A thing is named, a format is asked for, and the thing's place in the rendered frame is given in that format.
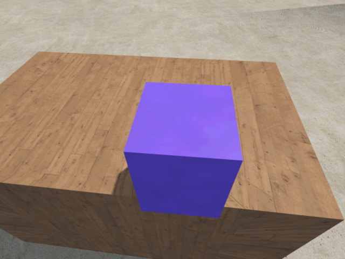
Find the pedestal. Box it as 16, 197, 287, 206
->
0, 51, 344, 259

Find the carton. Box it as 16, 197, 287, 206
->
123, 82, 243, 218

